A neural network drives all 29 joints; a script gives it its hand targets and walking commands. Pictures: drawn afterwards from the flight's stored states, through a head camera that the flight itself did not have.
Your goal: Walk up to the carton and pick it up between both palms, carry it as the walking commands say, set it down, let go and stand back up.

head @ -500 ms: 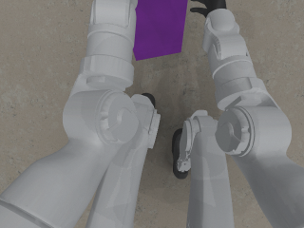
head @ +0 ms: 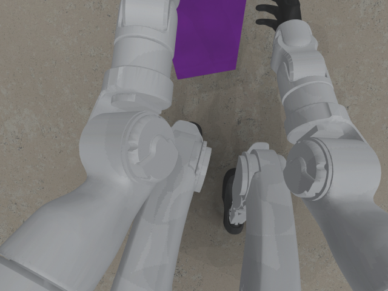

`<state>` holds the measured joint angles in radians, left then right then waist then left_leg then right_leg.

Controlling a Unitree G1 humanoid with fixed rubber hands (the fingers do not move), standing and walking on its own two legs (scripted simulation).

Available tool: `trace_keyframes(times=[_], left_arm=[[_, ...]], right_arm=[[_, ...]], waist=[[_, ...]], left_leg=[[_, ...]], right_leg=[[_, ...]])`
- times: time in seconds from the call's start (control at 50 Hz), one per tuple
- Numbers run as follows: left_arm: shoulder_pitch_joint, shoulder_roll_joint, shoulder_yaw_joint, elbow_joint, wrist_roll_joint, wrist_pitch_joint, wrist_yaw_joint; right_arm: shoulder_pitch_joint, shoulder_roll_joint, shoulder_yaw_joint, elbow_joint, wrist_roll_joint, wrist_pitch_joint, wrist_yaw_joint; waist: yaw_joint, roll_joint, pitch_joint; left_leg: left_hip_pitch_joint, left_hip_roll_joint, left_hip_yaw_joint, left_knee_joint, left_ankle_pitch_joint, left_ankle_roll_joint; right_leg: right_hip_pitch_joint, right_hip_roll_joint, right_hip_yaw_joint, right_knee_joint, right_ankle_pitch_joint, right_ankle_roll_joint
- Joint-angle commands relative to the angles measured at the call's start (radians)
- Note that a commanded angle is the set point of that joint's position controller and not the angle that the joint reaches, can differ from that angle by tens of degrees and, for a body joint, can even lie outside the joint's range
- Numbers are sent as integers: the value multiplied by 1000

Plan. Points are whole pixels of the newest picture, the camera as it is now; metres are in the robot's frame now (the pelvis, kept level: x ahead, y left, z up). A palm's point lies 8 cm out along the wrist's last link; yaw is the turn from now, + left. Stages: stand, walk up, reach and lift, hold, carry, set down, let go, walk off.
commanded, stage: set down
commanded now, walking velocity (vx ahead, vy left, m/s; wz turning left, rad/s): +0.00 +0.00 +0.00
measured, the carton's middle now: out of the picture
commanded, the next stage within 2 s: none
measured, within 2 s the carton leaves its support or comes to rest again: neither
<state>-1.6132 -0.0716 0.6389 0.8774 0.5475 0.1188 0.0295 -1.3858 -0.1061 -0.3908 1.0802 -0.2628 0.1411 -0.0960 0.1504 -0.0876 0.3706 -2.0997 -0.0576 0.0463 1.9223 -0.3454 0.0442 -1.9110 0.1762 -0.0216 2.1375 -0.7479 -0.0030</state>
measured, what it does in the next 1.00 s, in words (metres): stands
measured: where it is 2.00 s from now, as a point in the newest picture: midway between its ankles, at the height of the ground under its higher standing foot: (208, 189)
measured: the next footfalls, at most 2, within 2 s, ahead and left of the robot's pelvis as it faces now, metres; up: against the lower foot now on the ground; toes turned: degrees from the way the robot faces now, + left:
none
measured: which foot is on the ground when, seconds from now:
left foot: down 0.00-1.00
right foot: down 0.00-1.00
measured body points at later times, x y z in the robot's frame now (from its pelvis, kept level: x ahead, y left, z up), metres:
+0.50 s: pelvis +0.00 +0.00 -0.01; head +0.32 +0.06 +0.28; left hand +0.58 +0.17 -0.05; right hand +0.55 -0.04 -0.16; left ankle +0.18 +0.09 -0.39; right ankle +0.07 -0.10 -0.39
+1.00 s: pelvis +0.00 -0.01 -0.04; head +0.31 +0.03 +0.28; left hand +0.58 +0.18 -0.05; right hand +0.55 -0.08 -0.17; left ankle +0.18 +0.09 -0.39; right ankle +0.08 -0.10 -0.39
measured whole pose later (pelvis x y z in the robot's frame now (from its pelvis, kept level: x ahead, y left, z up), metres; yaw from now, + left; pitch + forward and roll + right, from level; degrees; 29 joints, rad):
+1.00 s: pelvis +0.00 -0.01 -0.04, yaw +0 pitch +26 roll +3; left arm -1.63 0.02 0.59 1.01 0.38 0.08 -0.05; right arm -1.31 -0.22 -0.36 1.10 -0.25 0.11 -0.07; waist 0.19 -0.10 0.38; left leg -2.14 -0.06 0.06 2.03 -0.37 0.03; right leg -1.96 0.19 -0.02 2.28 -0.77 0.00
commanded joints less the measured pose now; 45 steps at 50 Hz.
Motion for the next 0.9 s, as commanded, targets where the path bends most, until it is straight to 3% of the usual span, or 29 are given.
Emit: trace_keyframes(times=[0.0, 0.04, 0.1, 0.12, 0.14, 0.16, 0.18, 0.26, 0.32, 0.34, 0.38, 0.4, 0.44, 0.48, 0.52, 0.54, 0.56, 0.58, 0.6, 0.62, 0.66, 0.7, 0.74, 0.76, 0.78, 0.8, 0.82, 0.84, 0.88], left_arm=[[345, -299, 19, 601, -28, 220, -95], [407, -235, 46, 686, -27, 222, -88], [332, -152, 72, 511, -47, 204, -75], [407, -130, 71, 625, -24, 207, -64], [365, -92, 99, 564, -39, 195, -65], [354, -201, 56, 581, -41, 210, -81], [375, -225, 22, 591, -57, 204, -88], [364, -218, 61, 626, -29, 216, -92], [395, -176, 55, 589, -50, 218, -99], [437, -165, 43, 656, -24, 218, -93], [389, -157, 46, 632, -32, 212, -88], [311, -189, 14, 552, -72, 206, -100], [373, -117, 55, 579, -55, 200, -91], [442, -115, 3, 673, -76, 200, -86], [421, -5, 63, 633, -53, 194, -85], [377, -57, 33, 620, -81, 184, -94], [434, -26, 2, 669, -81, 186, -85], [361, 0, 22, 565, -93, 177, -81], [425, -6, 33, 672, -103, 182, -86], [412, -50, -6, 686, -110, 184, -93], [365, -53, -34, 597, -160, 174, -98], [349, -29, -6, 652, -125, 173, -109], [371, 31, 16, 619, -136, 169, -97], [380, -19, 4, 662, -145, 168, -105], [413, 14, -7, 670, -139, 175, -96], [383, 27, 10, 644, -143, 167, -101], [449, 47, -11, 724, -163, 162, -97], [388, 59, 6, 625, -167, 166, -105], [479, 194, 32, 674, -168, 149, -76]], right_arm=[[-364, -54, 10, -232, -28, -68, 25], [-306, -73, 12, -177, -37, -57, 23], [-300, -126, -30, -174, -54, -62, 15], [-249, -183, -33, -135, -61, -63, 1], [-268, -162, -20, -190, -61, -72, 0], [-279, -120, -20, -158, -56, -64, 12], [-271, -96, -6, -142, -49, -65, 19], [-324, -49, 31, -178, -22, -63, 35], [-246, -118, -21, -130, -58, -56, 35], [-272, -164, -14, -192, -53, -67, 23], [-292, -148, 15, -185, -19, -71, 21], [-278, -111, 12, -157, -36, -73, 24], [-275, -196, -7, -163, -49, -79, 13], [-217, -228, 4, -159, -34, -77, 10], [-207, -228, 35, -147, -18, -71, 11], [-257, -171, 84, -171, 2, -80, 16], [-144, -252, 77, -61, 20, -72, 14], [-221, -230, 77, -122, 21, -86, 14], [-193, -217, 90, -59, 37, -69, 25], [-235, -201, 137, -168, 58, -86, 22], [-273, -180, 133, -164, 86, -84, 41], [-321, -139, 207, -199, 114, -94, 45], [-313, -191, 200, -217, 122, -91, 47], [-320, -159, 205, -203, 116, -99, 50], [-241, -233, 173, -165, 117, -92, 41], [-289, -179, 192, -173, 110, -95, 41], [-221, -208, 197, -147, 122, -91, 38], [-272, -249, 153, -171, 84, -100, 27], [-178, -380, 122, -160, 72, -112, -10]], waist=[[-20, -24, -834], [-18, -57, -756], [-46, -97, -831], [-24, -48, -766], [-34, -106, -789], [-33, -71, -780], [-69, -66, -778], [11, -70, -784], [-58, -84, -744], [-15, -27, -749], [3, -36, -753], [-49, -51, -804], [-29, -111, -763], [-41, -51, -723], [23, -60, -702], [5, -131, -725], [14, -12, -700], [1, -116, -745], [14, -112, -674], [24, -101, -719], [-7, -94, -745], [65, -107, -735], [76, -139, -740], [56, -193, -746], [41, -106, -758], [46, -166, -776], [43, -118, -726], [10, -180, -765], [28, -158, -757]], left_leg=[[818, -86, -230, -85, -186, 0], [767, -73, -204, -52, -201, 7], [818, -87, -243, -61, -208, 7], [787, -80, -223, -66, -219, 7], [769, -92, -220, -49, -231, 21], [789, -82, -236, -65, -244, 13], [801, -92, -235, -64, -226, 5], [793, -79, -221, -56, -235, 18], [785, -94, -242, -56, -270, 12], [824, -80, -258, -73, -264, 14], [785, -81, -228, -57, -267, 16], [784, -86, -229, -51, -268, 12], [747, -76, -248, -32, -250, 13], [738, -70, -225, -30, -253, 11], [724, -73, -199, -27, -302, 18], [698, -74, -203, 2, -222, 21], [692, -66, -186, -25, -292, 8], [731, -76, -238, -33, -284, 29], [688, -61, -194, -6, -262, 18], [728, -65, -194, -8, -269, 28], [768, -61, -231, -26, -282, 34], [699, -54, -203, 7, -273, 52], [745, -49, -250, -18, -282, 53], [723, -51, -238, 10, -236, 54], [755, -49, -218, 5, -279, 36], [748, -51, -242, 13, -264, 54], [717, -40, -225, 27, -277, 54], [707, -49, -237, 31, -276, 43], [690, -43, -211, 57, -245, 43]], right_leg=[[-124, 2, 56, -250, 74, 44], [-92, -14, 83, -277, 14, 44], [-106, 2, 52, -240, 65, 54], [-152, -8, 67, -253, 27, 50], [-121, 4, 49, -241, 32, 53], [-122, -2, 62, -235, 41, 46], [-137, 1, 42, -237, 46, 44], [-152, -10, 74, -242, 17, 48], [-170, 0, 38, -212, 37, 51], [-169, -3, 75, -224, 36, 53], [-146, -9, 68, -226, 21, 48], [-147, -11, 55, -220, 35, 45], [-148, -15, 57, -208, 33, 54], [-152, -15, 70, -224, 20, 50], [-141, -9, 76, -215, -20, 50], [-110, -15, 77, -224, 17, 55], [-148, -24, 99, -230, -38, 41], [-166, -19, 51, -185, 13, 48], [-159, -25, 76, -224, -35, 51], [-146, -23, 82, -230, -32, 50], [-167, -21, 71, -194, 4, 39], [-170, -28, 99, -189, -17, 49], [-206, -29, 93, -160, 6, 56], [-186, -37, 81, -177, 19, 61], [-193, -38, 82, -180, -17, 52], [-175, -37, 77, -166, 10, 60], [-208, -44, 111, -176, -19, 51], [-153, -31, 65, -158, 10, 58], [-129, -34, 79, -160, 20, 61]])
